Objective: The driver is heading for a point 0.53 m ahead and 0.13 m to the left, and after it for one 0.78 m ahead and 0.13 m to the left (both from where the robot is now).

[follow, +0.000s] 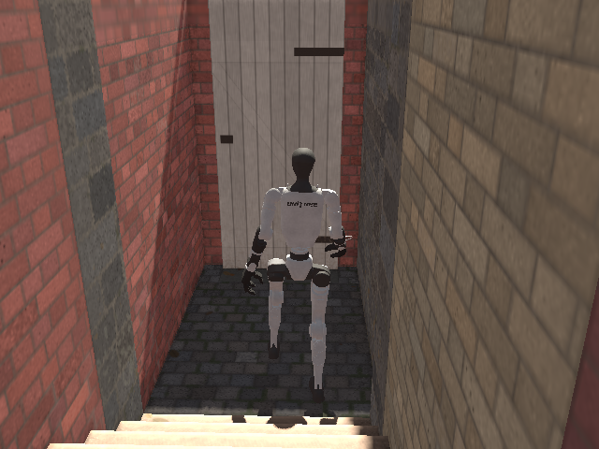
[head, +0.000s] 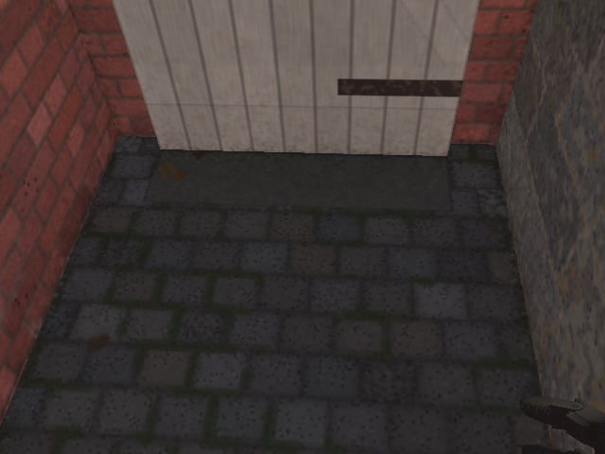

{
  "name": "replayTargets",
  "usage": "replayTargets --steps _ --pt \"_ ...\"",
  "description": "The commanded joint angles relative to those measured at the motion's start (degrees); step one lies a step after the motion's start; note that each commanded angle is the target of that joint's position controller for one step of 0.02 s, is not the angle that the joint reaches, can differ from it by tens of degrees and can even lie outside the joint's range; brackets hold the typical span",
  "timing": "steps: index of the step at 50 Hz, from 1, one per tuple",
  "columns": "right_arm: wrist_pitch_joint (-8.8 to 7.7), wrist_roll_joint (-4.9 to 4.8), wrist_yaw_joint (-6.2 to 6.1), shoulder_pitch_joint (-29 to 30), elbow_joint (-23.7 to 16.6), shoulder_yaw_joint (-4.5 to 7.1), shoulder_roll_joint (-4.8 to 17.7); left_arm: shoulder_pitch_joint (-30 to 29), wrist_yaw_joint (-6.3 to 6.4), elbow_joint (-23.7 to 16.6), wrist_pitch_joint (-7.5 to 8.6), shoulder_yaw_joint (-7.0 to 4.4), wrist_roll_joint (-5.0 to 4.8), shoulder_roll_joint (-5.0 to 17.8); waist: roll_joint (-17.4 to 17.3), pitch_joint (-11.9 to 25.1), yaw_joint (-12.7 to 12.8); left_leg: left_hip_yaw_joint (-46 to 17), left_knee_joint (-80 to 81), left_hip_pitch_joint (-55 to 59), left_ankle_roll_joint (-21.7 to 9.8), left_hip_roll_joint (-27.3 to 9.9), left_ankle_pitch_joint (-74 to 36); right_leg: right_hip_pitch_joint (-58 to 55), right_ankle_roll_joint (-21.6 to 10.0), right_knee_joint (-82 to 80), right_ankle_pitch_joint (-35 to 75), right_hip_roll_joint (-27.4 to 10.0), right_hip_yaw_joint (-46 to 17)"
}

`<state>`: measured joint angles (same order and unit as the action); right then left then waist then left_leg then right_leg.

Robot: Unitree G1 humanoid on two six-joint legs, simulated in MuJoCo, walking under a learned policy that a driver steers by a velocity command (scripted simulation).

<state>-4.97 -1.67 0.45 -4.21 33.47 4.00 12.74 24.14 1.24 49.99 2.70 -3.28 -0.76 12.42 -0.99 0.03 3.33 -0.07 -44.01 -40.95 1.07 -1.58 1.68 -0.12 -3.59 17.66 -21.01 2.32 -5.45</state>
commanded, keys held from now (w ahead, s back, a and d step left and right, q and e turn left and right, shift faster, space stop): w+q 0.72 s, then w+e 0.20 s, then no key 0.08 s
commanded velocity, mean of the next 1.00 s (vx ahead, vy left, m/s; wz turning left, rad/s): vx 0.48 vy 0.00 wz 0.33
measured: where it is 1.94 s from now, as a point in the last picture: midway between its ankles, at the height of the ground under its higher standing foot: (276, 349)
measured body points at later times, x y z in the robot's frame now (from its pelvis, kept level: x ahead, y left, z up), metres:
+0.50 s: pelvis +0.31 +0.06 +0.01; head +0.35 +0.07 +0.45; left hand +0.48 +0.34 -0.07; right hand +0.40 -0.20 -0.11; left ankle +0.23 +0.12 -0.74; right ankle +0.53 -0.07 -0.69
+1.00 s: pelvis +0.57 +0.11 +0.00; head +0.59 +0.13 +0.45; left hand +0.44 +0.35 -0.13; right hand +0.88 +0.02 -0.05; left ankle +0.62 +0.28 -0.72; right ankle +0.55 -0.02 -0.74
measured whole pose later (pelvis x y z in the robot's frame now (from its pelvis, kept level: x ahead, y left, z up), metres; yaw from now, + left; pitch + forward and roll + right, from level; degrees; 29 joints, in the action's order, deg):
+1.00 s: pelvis +0.57 +0.11 +0.00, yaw +23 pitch +1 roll -2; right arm -4.0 -1.1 0.5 -1.8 33.2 0.6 14.7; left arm 23.1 -0.9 51.1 4.4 -3.0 -0.2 15.0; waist -2.0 -2.9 6.2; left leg -2.6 -34.5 -28.4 0.5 -3.1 9.6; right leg 3.6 -1.2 19.8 -16.8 2.8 -0.3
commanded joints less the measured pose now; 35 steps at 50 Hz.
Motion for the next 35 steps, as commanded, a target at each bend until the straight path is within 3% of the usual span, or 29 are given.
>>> replayTargets --steps 1,2,4,5,6,7,8,9,10,11,12,13,14,16,18,20,21,23,27,29,30,31,32,33,34,35 --pt "-1.15 -0.38 1.54 10.66 -5.51 -0.26 2.07 2.58 -0.87 -0.86 1.15 -1.72 -0.66 9.22 6.19 -4.81 2.3 2.47 6.92 0.44 -1.66 1.25 -2.83 1.11 -7.49 -4.87 23.2 -14.42 -3.77" --pt "-1.19 -0.29 1.98 11.59 -5.84 -0.15 2.39 2.59 -1.16 -0.42 1.3 -1.72 -0.64 9.68 6.53 -4.93 2.4 3.28 8.15 2.33 -2.56 1.99 -1.95 0.6 -7.13 -4.37 26.1 -14.91 -3.09" --pt "-1.16 0.06 2.53 9.8 -6.05 0.49 3.65 1.11 -1.23 0.1 1.47 -1.89 -0.22 11.27 8.34 -3.23 -0.13 5.45 9.85 9.58 -5.18 4.55 1.82 -0.92 -5.71 0.77 45.9 -14.96 0.22" --pt "-0.95 0.32 2.61 6.47 -5.33 1.13 4.65 0.55 -1.06 0.26 1.44 -2.0 -0.12 11.92 9.23 -0.55 -2.69 6.96 10.24 15.95 -6.62 6.6 3.35 -1.27 -4.78 6.19 58.54 -14.37 2.31" --pt "-0.54 0.25 2.32 -1.56 -3.26 2.51 6.96 -0.59 -0.54 -0.02 1.48 -2.28 0.39 13.37 10.06 3.0 -8.02 6.87 11.22 25.93 -8.91 8.05 3.2 1.01 -3.9 15.08 68.51 -13.94 3.67" --pt "0.14 -0.33 1.95 -11.65 -0.2 3.27 8.25 -1.9 -0.36 -0.34 2.0 -2.47 0.53 13.15 8.04 7.37 -12.85 3.1 11.4 40.72 -10.71 6.72 0.08 8.56 -2.69 25.23 67.38 -12.94 4.37" --pt "0.64 -0.06 1.17 -21.35 2.07 4.25 13.16 -3.47 0.05 -3.2 2.94 -1.56 2.61 10.47 -4.23 13.82 -14.75 -15.43 10.9 57.19 -15.45 -4.31 -6.51 22.77 -0.7 47.24 29.67 -6.6 6.04" --pt "0.12 -0.01 1.96 -20.63 2.54 3.34 13.07 6.43 -1.03 -2.0 4.06 -0.08 -0.16 5.58 -20.05 25.73 -7.61 -50.44 23.35 70.19 -27.51 -18.03 9.64 38.54 1.8 64.45 -10.64 1.98 -3.13" --pt "0.45 -0.01 1.23 -19.47 2.2 2.28 6.66 -0.3 -1.39 -2.74 5.23 -1.57 -2.44 10.59 -11.65 18.77 -10.8 -47.66 26.34 65.84 -24.54 -15.39 15.63 44.64 1.47 65.93 -7.46 -2.1 -7.1" --pt "0.15 0.24 0.89 -15.71 2.57 1.71 5.58 -8.32 -0.99 -6.07 5.38 -1.67 -2.39 11.2 -6.8 9.72 -9.93 -38.3 27.43 57.01 -21.4 -13.17 11.42 46.39 1.32 63.64 -3.54 -3.88 -4.72" --pt "-0.7 0.17 0.85 -12.41 2.16 1.44 6.39 -10.02 0.03 -6.25 5.28 -1.42 -0.43 10.52 3.13 5.52 -7.38 -32.98 30.06 45.66 -19.31 -11.94 9.45 42.92 1.3 58.92 -0.05 -6.2 -3.5" --pt "-1.18 0.26 0.91 -10.43 2.28 1.43 6.45 -10.48 0.89 -6.54 4.83 -2.08 1.03 10.56 3.83 3.15 -5.25 -28.77 31.37 38.5 -17.7 -9.68 5.7 39.31 1.93 53.77 2.59 -7.81 -3.18" --pt "-1.22 0.73 1.01 -9.52 2.14 1.44 7.38 -9.36 1.23 -6.84 3.84 -2.01 1.27 9.21 2.25 1.34 -2.83 -26.34 31.88 33.45 -17.31 -8.18 2.72 37.0 2.41 52.28 2.68 -8.24 -2.95" --pt "-1.17 0.56 1.03 -10.39 2.87 1.27 7.09 -8.53 1.34 -7.55 2.8 -1.99 1.63 7.61 1.4 0.73 -1.63 -22.06 31.84 28.09 -17.61 -6.71 -3.8 35.85 3.96 49.28 3.07 -8.28 -1.11" --pt "-1.01 -0.42 0.11 -11.36 3.56 1.51 8.48 -14.64 0.66 -11.26 2.97 -1.08 3.31 5.49 2.4 -1.44 -2.13 -18.54 33.86 23.38 -17.91 -4.66 -3.46 36.43 5.59 39.48 10.14 -7.32 0.75" --pt "-0.67 -0.51 -0.57 -13.09 4.57 1.77 9.66 -20.74 0.19 -12.94 3.27 -0.34 3.18 4.28 0.79 -2.62 -4.16 -15.08 33.32 20.53 -16.28 -1.89 -4.2 32.57 6.56 26.99 19.33 -5.11 2.2" --pt "-0.46 -0.68 -0.62 -13.98 5.27 1.86 10.06 -22.87 -0.06 -13.49 3.31 0.06 2.96 3.44 -0.16 -2.6 -5.09 -13.78 32.75 19.25 -15.1 -0.77 -3.73 29.35 6.83 21.7 23.34 -3.81 3.12" --pt "-0.28 -1.02 -0.18 -16.26 5.9 2.41 11.2 -24.61 -0.09 -13.84 3.47 -0.22 1.58 4.78 -3.14 -1.99 -7.34 -15.73 32.63 19.56 -13.9 -1.57 0.3 25.08 7.29 16.47 28.68 -2.0 3.97" --pt "1.13 -1.94 -0.52 -19.42 7.3 2.69 10.27 -26.77 0.44 -15.52 3.92 -1.45 0.54 7.88 -5.8 -0.85 -7.24 -22.85 25.92 31.77 -12.25 -3.69 3.85 24.37 6.54 8.75 21.79 -1.59 0.68" --pt "1.56 -1.99 -1.16 -18.42 7.22 3.02 10.07 -21.77 -0.1 -13.97 4.9 -2.57 0.22 9.53 -6.41 1.89 -3.38 -23.49 18.92 34.95 -10.64 -3.35 -0.26 17.3 4.06 5.08 18.64 -1.8 0.16" --pt "1.01 -1.17 -1.19 -16.3 5.81 2.54 8.87 -14.57 -0.22 -12.64 5.0 -3.74 0.77 11.89 -5.36 6.65 1.23 -21.92 10.58 31.21 -8.88 -0.62 -1.89 6.08 1.43 7.48 19.31 -4.98 -2.02" --pt "0.62 0.57 -0.85 -17.59 4.45 1.28 5.05 -4.69 0.11 -11.45 4.69 -4.58 1.07 15.58 2.68 15.58 3.96 -16.03 -4.93 22.19 -6.9 3.93 13.41 -10.89 -1.73 11.25 22.72 -14.89 -10.53" --pt "0.59 -1.74 -1.08 -27.66 3.66 0.37 3.68 -1.4 -0.72 -9.82 4.6 -4.82 2.75 17.07 23.62 24.02 -0.93 -12.83 -24.31 5.85 -5.17 8.87 37.18 -24.88 -11.74 5.1 12.56 -28.73 -38.66" --pt "1.15 -1.88 -1.3 -27.48 6.09 1.35 10.61 -5.23 -0.93 -11.6 4.02 -3.46 2.34 10.69 14.33 20.94 -0.53 -13.64 -32.1 0.34 -4.99 2.23 30.37 -20.15 -10.91 3.92 2.51 -27.23 -37.92" --pt "1.76 -0.93 -1.21 -20.65 5.29 1.97 12.7 -7.22 -0.65 -12.39 3.43 -2.77 2.03 7.95 10.59 12.85 2.02 -10.2 -35.91 -1.88 -3.62 1.07 24.23 -13.63 -9.02 3.46 6.44 -23.7 -26.89" --pt "1.91 -0.13 -1.35 -17.43 4.64 2.06 12.5 -9.26 -0.81 -12.08 2.9 -2.11 1.77 7.3 5.09 8.22 1.4 -9.07 -35.6 -0.74 -2.72 -0.37 19.6 -6.42 -7.7 1.89 13.83 -20.76 -19.63"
